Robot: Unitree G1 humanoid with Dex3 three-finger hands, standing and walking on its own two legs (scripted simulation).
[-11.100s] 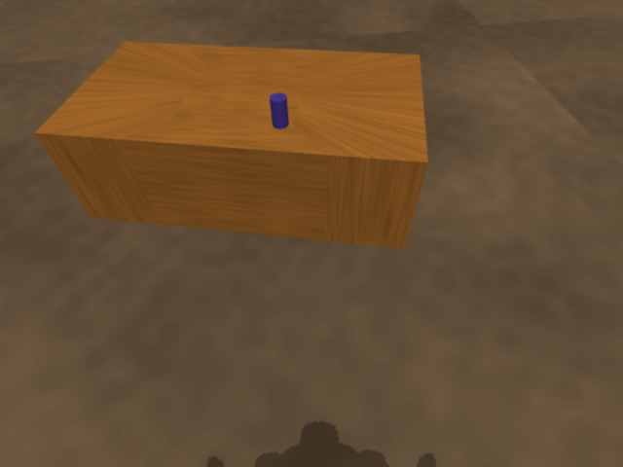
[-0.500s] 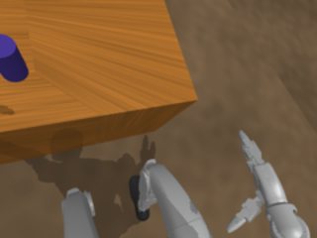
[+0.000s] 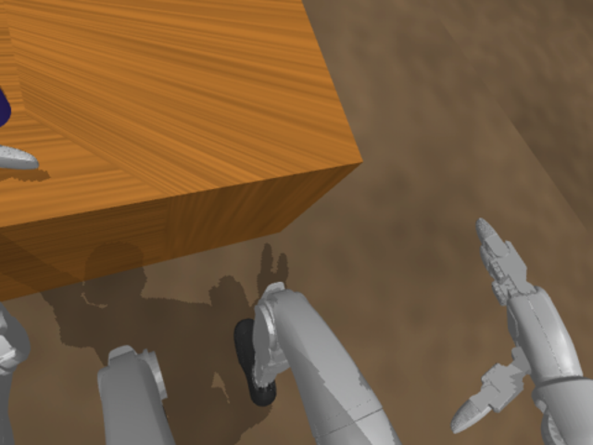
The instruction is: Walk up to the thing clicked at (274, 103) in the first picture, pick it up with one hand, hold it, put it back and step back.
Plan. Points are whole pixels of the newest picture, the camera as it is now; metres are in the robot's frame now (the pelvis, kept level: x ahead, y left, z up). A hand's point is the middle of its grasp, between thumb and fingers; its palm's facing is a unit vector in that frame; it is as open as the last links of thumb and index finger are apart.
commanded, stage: close in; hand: left
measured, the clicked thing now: out of the picture +0.60 +0.21 -0.05
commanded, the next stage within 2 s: close in 0.28 s
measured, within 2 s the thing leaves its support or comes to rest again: leaves its support in 1.44 s
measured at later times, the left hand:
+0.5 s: hand out of the picture +0.57 +0.19 -0.05, palm faces +0.18 -0.98 -0.01, open 17.4 cm
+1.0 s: hand out of the picture +0.59 +0.20 -0.05, palm faces +0.17 -0.98 +0.00, open 12.4 cm
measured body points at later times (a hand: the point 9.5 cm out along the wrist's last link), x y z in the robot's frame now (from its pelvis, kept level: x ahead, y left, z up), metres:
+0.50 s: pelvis +0.01 +0.01 +0.00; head +0.23 +0.09 +0.38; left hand +0.55 +0.24 -0.05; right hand +0.19 -0.25 +0.11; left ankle +0.04 +0.12 -0.52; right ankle +0.12 -0.13 -0.52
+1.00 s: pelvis +0.00 +0.00 +0.00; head +0.24 +0.09 +0.37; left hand +0.58 +0.25 -0.05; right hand +0.19 -0.24 +0.12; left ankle +0.04 +0.12 -0.52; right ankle +0.12 -0.13 -0.52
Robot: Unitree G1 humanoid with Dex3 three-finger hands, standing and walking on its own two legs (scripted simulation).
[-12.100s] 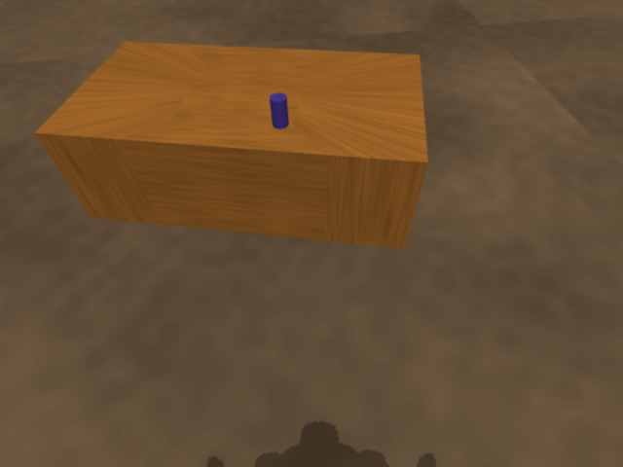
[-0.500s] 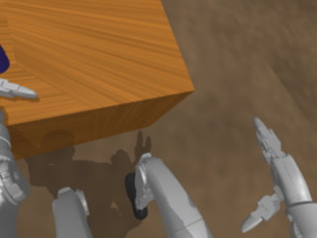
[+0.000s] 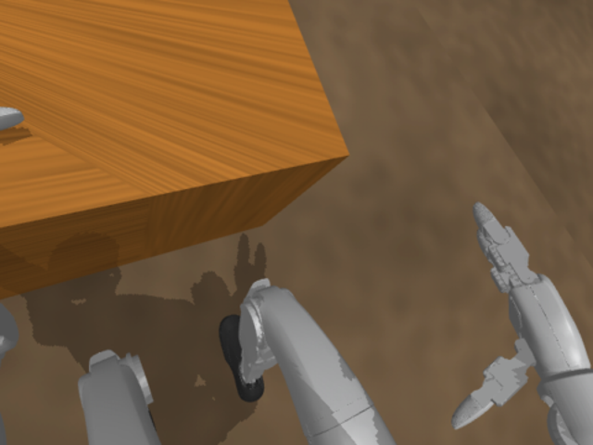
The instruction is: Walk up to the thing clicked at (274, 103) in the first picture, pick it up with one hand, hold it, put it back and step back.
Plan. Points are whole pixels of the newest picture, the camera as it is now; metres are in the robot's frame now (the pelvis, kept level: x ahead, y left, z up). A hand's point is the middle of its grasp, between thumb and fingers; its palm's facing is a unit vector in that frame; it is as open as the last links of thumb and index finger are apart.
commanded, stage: close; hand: left
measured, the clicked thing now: out of the picture +0.60 +0.21 -0.05
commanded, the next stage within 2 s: settle in 0.08 s
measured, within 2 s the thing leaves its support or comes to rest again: leaves its support in 0.44 s
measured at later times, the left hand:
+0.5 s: hand out of the picture +0.58 +0.20 -0.03, palm faces +0.18 -0.98 +0.00, open 7.8 cm
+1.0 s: hand out of the picture +0.59 +0.20 +0.03, palm faces +0.20 -0.98 -0.01, open 7.9 cm
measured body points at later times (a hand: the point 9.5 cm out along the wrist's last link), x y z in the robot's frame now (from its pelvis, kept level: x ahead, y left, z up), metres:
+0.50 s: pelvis +0.00 +0.00 +0.01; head +0.23 +0.10 +0.39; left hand +0.56 +0.25 -0.03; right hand +0.19 -0.24 +0.14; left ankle +0.04 +0.12 -0.52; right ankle +0.12 -0.14 -0.52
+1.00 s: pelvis +0.02 +0.00 +0.05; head +0.22 +0.08 +0.44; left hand +0.57 +0.25 +0.03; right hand +0.19 -0.25 +0.13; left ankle +0.04 +0.12 -0.52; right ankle +0.12 -0.14 -0.52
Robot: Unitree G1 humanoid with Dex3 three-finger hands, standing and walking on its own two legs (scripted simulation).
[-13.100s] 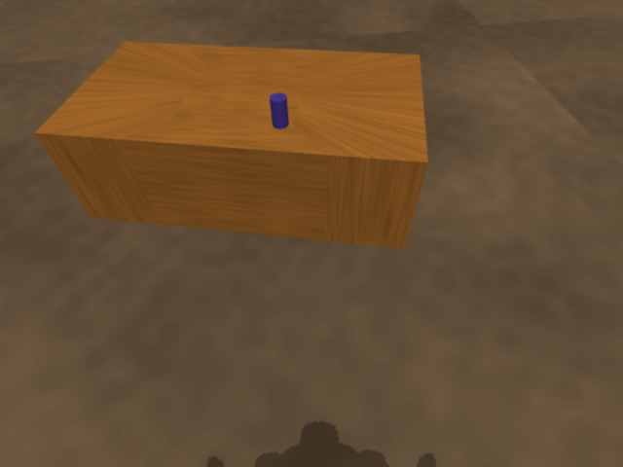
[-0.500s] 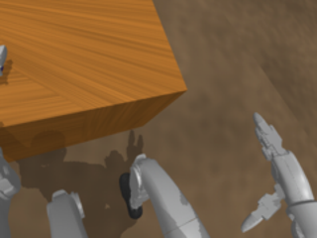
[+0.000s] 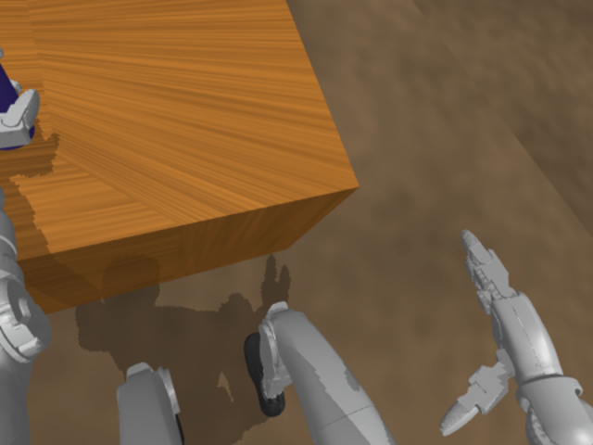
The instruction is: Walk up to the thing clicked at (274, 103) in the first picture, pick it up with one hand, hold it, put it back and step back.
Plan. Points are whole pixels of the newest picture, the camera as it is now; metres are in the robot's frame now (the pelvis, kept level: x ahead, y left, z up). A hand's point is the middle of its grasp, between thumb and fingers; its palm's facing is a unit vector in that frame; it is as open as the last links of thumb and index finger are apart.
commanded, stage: settle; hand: left
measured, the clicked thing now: out of the picture +0.57 +0.19 -0.02
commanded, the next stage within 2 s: lift in 0.26 s
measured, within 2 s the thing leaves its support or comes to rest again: neither
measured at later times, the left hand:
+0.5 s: hand out of the picture +0.57 +0.19 +0.01, palm faces +0.18 -0.98 -0.01, open 7.9 cm
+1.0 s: hand out of the picture +0.51 +0.19 +0.08, palm faces +0.17 -0.99 -0.03, open 7.9 cm
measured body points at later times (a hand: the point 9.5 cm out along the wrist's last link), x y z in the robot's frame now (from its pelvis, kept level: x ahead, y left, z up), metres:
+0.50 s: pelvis +0.01 +0.00 +0.02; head +0.20 +0.06 +0.42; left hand +0.56 +0.24 +0.02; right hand +0.18 -0.27 +0.08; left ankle +0.02 +0.11 -0.57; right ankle +0.10 -0.14 -0.57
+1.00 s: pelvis +0.03 +0.00 +0.06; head +0.16 +0.04 +0.49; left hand +0.49 +0.24 +0.09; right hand +0.19 -0.27 +0.07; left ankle +0.02 +0.11 -0.57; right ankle +0.10 -0.14 -0.57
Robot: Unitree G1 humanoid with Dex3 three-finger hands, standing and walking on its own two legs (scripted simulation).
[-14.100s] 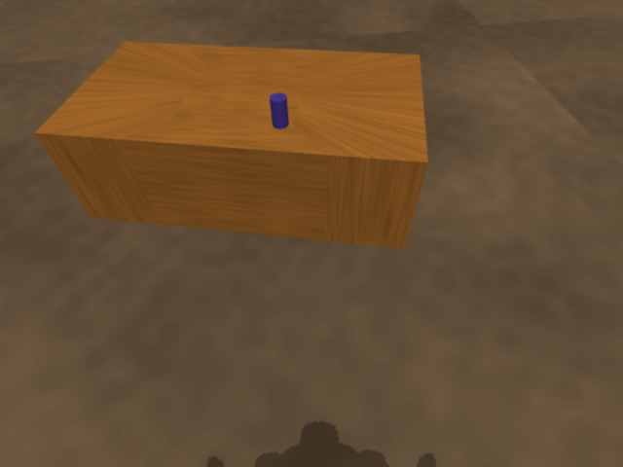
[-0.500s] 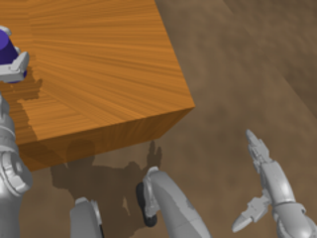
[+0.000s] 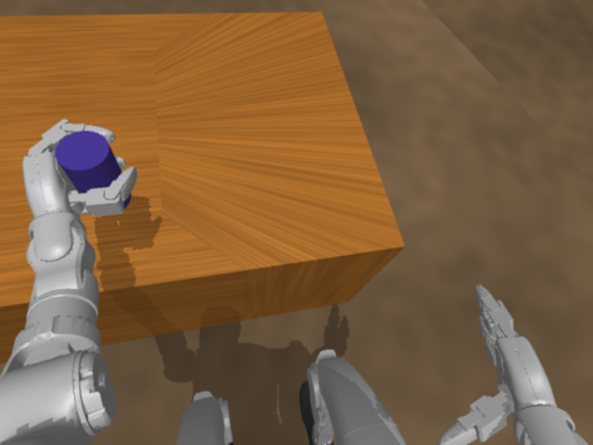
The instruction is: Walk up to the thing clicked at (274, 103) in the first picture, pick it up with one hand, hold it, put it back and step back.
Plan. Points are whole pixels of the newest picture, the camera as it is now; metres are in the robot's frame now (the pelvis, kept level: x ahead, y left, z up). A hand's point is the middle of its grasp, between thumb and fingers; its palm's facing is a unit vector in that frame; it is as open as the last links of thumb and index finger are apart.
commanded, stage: lift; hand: left
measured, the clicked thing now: (97, 176) +0.49 +0.19 +0.02
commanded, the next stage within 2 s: hold in 0.90 s
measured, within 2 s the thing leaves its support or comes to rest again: neither
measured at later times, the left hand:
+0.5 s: hand (94, 209) +0.40 +0.17 +0.08, palm faces +0.16 -0.99 -0.02, open 7.9 cm
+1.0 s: hand (89, 225) +0.37 +0.16 +0.10, palm faces +0.16 -0.99 -0.02, open 7.9 cm
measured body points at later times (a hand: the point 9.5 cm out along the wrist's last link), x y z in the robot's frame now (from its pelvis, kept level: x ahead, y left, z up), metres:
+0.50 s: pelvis +0.01 -0.01 +0.04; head +0.09 +0.01 +0.48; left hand +0.39 +0.22 +0.08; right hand +0.17 -0.26 +0.02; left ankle +0.00 +0.11 -0.63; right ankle +0.07 -0.14 -0.63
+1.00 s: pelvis +0.02 -0.01 +0.06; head +0.08 +0.00 +0.50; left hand +0.35 +0.22 +0.11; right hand +0.18 -0.27 +0.02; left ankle +0.00 +0.11 -0.63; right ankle +0.07 -0.14 -0.63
